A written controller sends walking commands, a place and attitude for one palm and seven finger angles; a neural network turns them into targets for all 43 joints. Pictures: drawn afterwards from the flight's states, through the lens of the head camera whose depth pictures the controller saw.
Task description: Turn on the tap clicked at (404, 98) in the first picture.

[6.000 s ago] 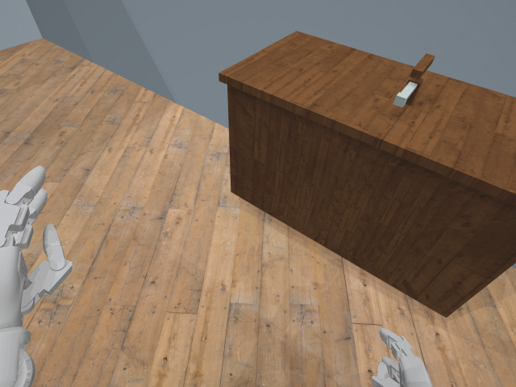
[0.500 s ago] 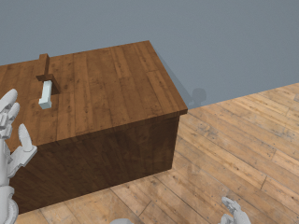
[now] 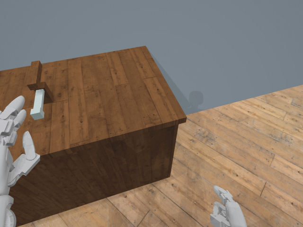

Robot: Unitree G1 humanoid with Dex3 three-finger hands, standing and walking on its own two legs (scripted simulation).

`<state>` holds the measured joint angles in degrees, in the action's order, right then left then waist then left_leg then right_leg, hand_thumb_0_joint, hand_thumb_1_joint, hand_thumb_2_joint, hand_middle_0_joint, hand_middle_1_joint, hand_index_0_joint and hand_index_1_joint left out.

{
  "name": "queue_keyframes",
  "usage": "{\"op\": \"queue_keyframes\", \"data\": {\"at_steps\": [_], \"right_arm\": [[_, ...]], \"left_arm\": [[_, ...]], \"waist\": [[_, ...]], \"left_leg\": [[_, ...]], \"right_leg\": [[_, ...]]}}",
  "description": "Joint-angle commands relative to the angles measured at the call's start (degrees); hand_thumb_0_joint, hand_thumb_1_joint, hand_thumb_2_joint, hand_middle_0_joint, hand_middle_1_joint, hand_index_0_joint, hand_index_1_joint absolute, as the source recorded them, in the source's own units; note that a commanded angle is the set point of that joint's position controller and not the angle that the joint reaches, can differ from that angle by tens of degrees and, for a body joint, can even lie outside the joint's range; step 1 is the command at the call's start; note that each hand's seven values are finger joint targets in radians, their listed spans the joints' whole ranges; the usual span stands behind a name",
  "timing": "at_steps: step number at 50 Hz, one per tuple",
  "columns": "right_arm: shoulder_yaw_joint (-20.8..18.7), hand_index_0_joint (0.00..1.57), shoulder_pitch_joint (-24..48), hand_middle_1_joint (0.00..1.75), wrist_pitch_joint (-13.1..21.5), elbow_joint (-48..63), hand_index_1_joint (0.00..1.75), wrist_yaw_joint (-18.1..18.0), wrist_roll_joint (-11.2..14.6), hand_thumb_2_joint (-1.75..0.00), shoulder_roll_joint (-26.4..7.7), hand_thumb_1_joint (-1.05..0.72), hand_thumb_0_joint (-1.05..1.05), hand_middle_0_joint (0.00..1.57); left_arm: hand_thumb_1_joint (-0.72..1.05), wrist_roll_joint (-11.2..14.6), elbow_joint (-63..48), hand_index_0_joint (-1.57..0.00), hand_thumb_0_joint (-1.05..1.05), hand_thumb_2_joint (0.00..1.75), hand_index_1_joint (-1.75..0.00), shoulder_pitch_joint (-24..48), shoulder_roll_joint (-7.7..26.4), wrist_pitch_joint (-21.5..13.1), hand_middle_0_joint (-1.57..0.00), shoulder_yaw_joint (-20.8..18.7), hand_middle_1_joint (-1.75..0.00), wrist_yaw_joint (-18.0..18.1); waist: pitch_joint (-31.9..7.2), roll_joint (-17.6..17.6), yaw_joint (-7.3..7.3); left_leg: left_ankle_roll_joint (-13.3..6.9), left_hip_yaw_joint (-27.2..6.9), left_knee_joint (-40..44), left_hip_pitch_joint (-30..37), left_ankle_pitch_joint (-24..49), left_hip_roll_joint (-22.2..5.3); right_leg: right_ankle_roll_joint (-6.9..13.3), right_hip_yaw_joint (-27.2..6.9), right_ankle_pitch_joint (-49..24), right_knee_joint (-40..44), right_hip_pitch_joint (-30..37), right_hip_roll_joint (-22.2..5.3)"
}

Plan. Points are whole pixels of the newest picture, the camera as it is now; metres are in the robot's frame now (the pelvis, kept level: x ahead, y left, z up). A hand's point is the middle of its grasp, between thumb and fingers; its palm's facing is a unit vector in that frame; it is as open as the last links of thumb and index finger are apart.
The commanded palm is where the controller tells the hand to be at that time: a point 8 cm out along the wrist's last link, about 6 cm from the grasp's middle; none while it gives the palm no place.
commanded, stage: come to a stop and stand still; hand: left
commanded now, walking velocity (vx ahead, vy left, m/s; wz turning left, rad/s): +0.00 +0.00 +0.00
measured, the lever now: (37, 113) +0.42 +0.40 +0.03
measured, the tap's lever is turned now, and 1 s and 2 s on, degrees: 0 0 0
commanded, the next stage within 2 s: look again from close up in 1.30 s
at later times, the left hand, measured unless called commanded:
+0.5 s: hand (22, 175) +0.18 +0.26 +0.14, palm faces +0.22 -0.88 -0.42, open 7.4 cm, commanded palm +0.13 +0.31 +0.18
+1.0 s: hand (5, 144) +0.23 +0.31 +0.16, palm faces +0.38 -0.85 -0.36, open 7.4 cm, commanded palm +0.16 +0.34 +0.18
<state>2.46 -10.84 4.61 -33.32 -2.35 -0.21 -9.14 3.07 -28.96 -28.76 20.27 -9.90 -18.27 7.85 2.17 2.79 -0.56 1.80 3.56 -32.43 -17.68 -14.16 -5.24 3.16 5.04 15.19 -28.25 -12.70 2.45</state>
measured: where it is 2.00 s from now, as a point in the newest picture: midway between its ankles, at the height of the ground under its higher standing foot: outside the picture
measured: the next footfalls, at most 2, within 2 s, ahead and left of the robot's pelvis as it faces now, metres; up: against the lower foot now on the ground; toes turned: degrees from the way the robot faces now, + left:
none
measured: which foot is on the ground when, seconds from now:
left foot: down 0.00-1.00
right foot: down 0.00-1.00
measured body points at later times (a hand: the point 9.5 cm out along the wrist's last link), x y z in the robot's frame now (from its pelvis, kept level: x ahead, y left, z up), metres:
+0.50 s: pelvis -0.04 +0.04 +0.01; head -0.02 +0.05 +0.45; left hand +0.17 +0.31 +0.16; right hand +0.10 -0.21 -0.07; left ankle +0.01 +0.12 -0.73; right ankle +0.00 -0.08 -0.73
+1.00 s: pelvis +0.00 +0.06 +0.01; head +0.03 +0.09 +0.46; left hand +0.21 +0.35 +0.18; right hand +0.20 -0.14 -0.06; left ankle +0.01 +0.12 -0.73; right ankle +0.00 -0.08 -0.73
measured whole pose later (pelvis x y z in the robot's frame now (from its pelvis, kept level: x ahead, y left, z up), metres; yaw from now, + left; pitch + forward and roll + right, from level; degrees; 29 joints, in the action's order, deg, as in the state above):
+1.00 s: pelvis +0.00 +0.06 +0.01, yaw +0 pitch +0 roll -1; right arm 2.6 -10.1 8.1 -32.5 -0.8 -0.7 -9.5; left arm 1.4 -24.8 -20.4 20.9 -12.0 -20.1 5.1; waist 3.0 -2.3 -2.1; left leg -4.1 2.6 -25.4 -13.2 -12.6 2.7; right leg -1.3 0.2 12.3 -22.9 -10.9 -0.8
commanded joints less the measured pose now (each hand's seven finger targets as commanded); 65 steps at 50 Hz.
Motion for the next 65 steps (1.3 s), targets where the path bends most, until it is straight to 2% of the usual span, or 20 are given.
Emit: {"op": "queue_keyframes", "data": {"at_steps": [1, 4, 5, 6, 8, 9, 10, 11, 13, 15, 19, 20, 21, 26, 32, 39, 47, 51, 56, 65], "right_arm": [[-2.8, 0.20, 4.0, 0.30, 1.7, 7.1, 0.30, -1.6, 0.3, -0.90, -6.5, -0.90, 0.00, 0.20], [-3.2, 0.20, 4.6, 0.30, 1.3, 7.0, 0.30, -2.2, 0.2, -0.90, -8.0, -0.90, 0.00, 0.20], [-3.2, 0.20, 5.7, 0.30, 1.3, 7.3, 0.30, -2.6, 0.0, -0.90, -8.1, -0.90, 0.00, 0.20], [-2.8, 0.20, 5.7, 0.30, 1.1, 7.5, 0.30, -2.7, -0.1, -0.90, -8.2, -0.90, 0.00, 0.20], [-3.0, 0.20, 5.4, 0.30, 1.2, 7.4, 0.30, -2.6, 0.0, -0.90, -8.6, -0.90, 0.00, 0.20], [-6.3, 0.20, -4.2, 0.30, 5.2, 5.9, 0.30, -2.4, -2.0, -0.90, -11.1, -0.90, 0.00, 0.20], [-4.9, 0.20, 0.2, 0.30, 4.9, 2.0, 0.30, -1.4, 1.0, -0.90, -7.6, -0.90, 0.00, 0.20], [-5.2, 0.20, -0.4, 0.30, 6.2, 4.1, 0.30, -0.4, 0.6, -0.90, -8.1, -0.90, 0.00, 0.20], [-5.5, 0.20, -0.5, 0.30, 6.3, 6.9, 0.30, 1.7, 2.1, -0.90, -9.3, -0.90, 0.00, 0.20], [-5.6, 0.20, 1.2, 0.30, 6.0, 8.1, 0.30, 3.2, 2.6, -0.90, -9.2, -0.90, 0.00, 0.20], [-4.5, 0.20, 3.2, 0.30, 5.8, 9.7, 0.30, 1.5, 1.7, -0.90, -9.6, -0.90, 0.00, 0.20], [-4.4, 0.20, 3.5, 0.30, 5.6, 9.8, 0.30, 0.7, 1.4, -0.90, -10.1, -0.90, 0.00, 0.20], [-4.1, 0.20, 3.3, 0.30, 5.9, 10.2, 0.30, 0.1, 1.2, -0.90, -9.4, -0.90, 0.00, 0.20], [-4.0, 0.20, 3.2, 0.30, 7.8, 9.9, 0.30, -0.5, 0.7, -0.90, -9.8, -0.90, 0.00, 0.20], [-3.7, 0.20, 2.6, 0.30, 9.5, 8.7, 0.30, 1.4, 0.6, -0.90, -9.0, -0.90, 0.00, 0.20], [-3.3, 0.20, 2.8, 0.30, 7.9, 7.6, 0.30, 1.1, 0.2, -0.90, -8.9, -0.90, 0.00, 0.20], [-3.3, 0.20, 3.6, 0.30, 6.1, 9.1, 0.30, 0.8, 0.0, -0.90, -8.4, -0.90, 0.00, 0.20], [-3.7, 0.20, 3.1, 0.30, 4.6, 9.4, 0.30, 1.3, 0.3, -0.90, -8.3, -0.90, 0.00, 0.20], [-4.0, 0.20, 3.4, 0.30, 3.0, 9.7, 0.30, 0.8, 0.8, -0.90, -8.8, -0.90, 0.00, 0.20], [-4.0, 0.20, 5.2, 0.30, 2.7, 9.7, 0.30, -0.5, 0.8, -0.90, -9.2, -0.90, 0.00, 0.20]], "left_arm": [[0.90, 0.1, -9.7, -0.20, 0.00, 0.90, -0.30, 5.7, 10.6, -2.5, -0.20, -8.1, -0.30, 1.7], [0.90, -0.1, -9.1, -0.20, 0.00, 0.90, -0.30, 6.6, 10.2, -2.6, -0.20, -7.2, -0.30, 1.6], [0.90, -0.1, -10.1, -0.20, 0.00, 0.90, -0.30, 6.7, 10.5, -2.8, -0.20, -7.6, -0.30, 1.5], [0.90, -0.3, -10.5, -0.20, 0.00, 0.90, -0.30, 6.5, 9.8, -3.0, -0.20, -6.6, -0.30, 1.5], [0.90, -0.7, -9.9, -0.20, 0.00, 0.90, -0.30, 6.5, 9.3, -3.4, -0.20, -6.1, -0.30, 1.6], [0.90, -8.6, -19.3, -0.20, 0.00, 0.90, -0.30, 63.5, 54.6, -8.6, -0.20, -40.3, -0.30, 0.6], [0.90, -4.1, -1.1, -0.20, 0.00, 0.90, -0.30, 53.7, 38.2, -6.6, -0.20, -27.5, -0.30, -1.3], [0.90, -2.7, 9.8, -0.20, 0.00, 0.90, -0.30, 36.4, 19.6, -6.2, -0.20, -13.7, -0.30, -2.6], [0.90, -0.1, 6.9, -0.20, 0.00, 0.90, -0.30, 15.7, 8.8, -6.5, -0.20, -5.4, -0.30, -4.1], [0.90, 0.9, 0.7, -0.20, 0.00, 0.90, -0.30, 4.1, 5.3, -6.2, -0.20, -2.3, -0.30, -4.2], [0.90, 0.0, -5.6, -0.20, 0.00, 0.90, -0.30, 4.0, 13.7, -6.1, -0.20, -10.1, -0.30, -2.6], [0.90, -0.2, -7.1, -0.20, 0.00, 0.90, -0.30, 6.1, 17.8, -6.2, -0.20, -14.2, -0.30, -1.9], [0.90, 0.0, -7.0, -0.20, 0.00, 0.90, -0.30, 7.8, 15.5, -6.6, -0.20, -12.8, -0.30, -2.1], [0.90, -1.9, -10.4, -0.20, 0.00, 0.90, -0.30, 19.4, 15.4, -8.4, -0.20, -12.2, -0.30, -1.8], [0.90, -2.4, -7.0, -0.20, 0.00, 0.90, -0.30, 14.6, 9.1, -8.2, -0.20, -7.1, -0.30, -2.4], [0.90, -2.7, -2.8, -0.20, 0.00, 0.90, -0.30, 15.2, 8.4, -7.2, -0.20, -6.0, -0.30, -2.1], [0.90, -1.5, -11.2, -0.20, 0.00, 0.90, -0.30, 13.7, 10.4, -6.5, -0.20, -7.5, -0.30, -1.9], [0.90, -0.9, -10.3, -0.20, 0.00, 0.90, -0.30, 8.2, 9.9, -5.5, -0.20, -8.3, -0.30, -1.8], [0.90, -0.2, -8.3, -0.20, 0.00, 0.90, -0.30, 5.9, 9.8, -4.6, -0.20, -8.9, -0.30, -1.6], [0.90, -0.3, -9.6, -0.20, 0.00, 0.90, -0.30, 10.0, 11.2, -4.0, -0.20, -8.4, -0.30, -0.7]], "waist": [[-8.6, -9.7, 0.98], [-7.8, -6.1, 0.54], [-7.8, -0.4, 0.19], [-6.7, 3.2, 0.06], [-7.0, 3.7, -0.16], [3.4, -9.7, -3.35], [-3.5, -1.9, -1.16], [-7.7, -2.8, -1.10], [-10.4, -0.2, -2.68], [-11.2, 0.5, -3.06], [-4.6, -8.8, -2.01], [-4.2, -7.9, -1.77], [-3.8, -7.5, -1.10], [-4.8, 9.3, -1.06], [-4.5, 3.1, -1.44], [-3.8, 0.0, -1.01], [-12.4, 3.9, -1.04], [-13.8, 3.4, -0.72], [-12.8, 0.7, -0.52], [-10.5, 1.1, -0.79]], "left_leg": [[-0.4, -3.6, -2.7, 0.3, -3.4, 3.1], [-1.7, -4.8, 5.7, 6.3, 9.9, 0.7], [-2.4, -6.3, 8.3, 7.5, 12.6, -1.4], [-3.2, -8.8, 11.2, 5.0, 12.7, -3.3], [-3.9, -9.9, 12.9, 0.0, 9.7, -4.4], [-4.8, -2.8, -0.9, -8.0, 8.4, -1.0], [-3.1, -2.0, -1.3, 0.0, 4.3, 4.4], [-1.8, -2.7, -0.4, 3.7, 2.3, 5.7], [-2.8, -2.0, 5.6, 4.8, 4.9, 4.6], [-3.6, -3.2, 8.4, 7.3, 7.3, 2.5], [-3.3, -4.1, 10.2, 2.6, -7.9, 2.6], [-3.1, -4.4, 10.7, 4.0, -7.6, 2.6], [-3.5, -5.1, 11.5, 3.1, -9.0, 2.3], [-6.0, -10.2, 19.5, -3.6, -19.7, -2.5], [-5.2, -10.6, 18.7, -3.3, -20.8, -1.5], [-3.4, -10.6, 18.1, 0.8, -11.8, -0.2], [0.0, -7.5, 10.6, 13.1, 26.1, 0.8], [0.6, -6.6, 7.2, 15.0, 36.0, 0.7], [-0.1, -5.9, 7.2, 11.3, 29.6, 1.1], [-2.1, -6.1, 9.3, 9.0, 17.5, 1.8]], "right_leg": [[2.2, -14.4, -24.6, 8.0, 4.0, -14.8], [-0.9, -10.5, -11.4, 7.2, 1.4, -9.7], [-2.1, -8.8, -8.5, 6.3, 0.3, -7.4], [-3.0, -6.9, -6.0, 5.2, 1.7, -5.3], [-3.4, -6.0, -5.0, 4.0, 6.2, -4.3], [-7.4, -13.6, -14.6, 14.5, -2.0, -9.3], [3.0, -15.2, -20.5, 12.3, -0.8, -15.4], [3.0, -17.9, -26.3, 8.8, 1.3, -14.5], [-3.0, -13.2, -19.5, 7.3, 6.8, -11.2], [-4.0, -9.6, -10.9, 6.8, 5.8, -8.6], [-2.1, -9.8, 11.4, 13.4, -1.7, -7.2], [-1.6, -10.0, 13.4, 13.4, -3.6, -7.1], [-1.6, -9.2, 14.5, 12.7, -3.7, -6.9], [-2.2, -5.6, 3.2, 0.9, 5.6, -2.6], [-2.1, -6.4, 2.4, 3.8, 5.4, -2.6], [-2.0, -7.5, -0.6, 8.2, 2.2, -2.8], [-1.8, -4.4, -15.0, 4.1, 4.3, -3.0], [-1.8, -3.6, -18.5, 3.7, 4.5, -3.3], [-1.6, -4.8, -22.0, 4.9, 6.7, -4.3], [-1.6, -6.8, -18.2, 6.9, 6.5, -5.2]]}}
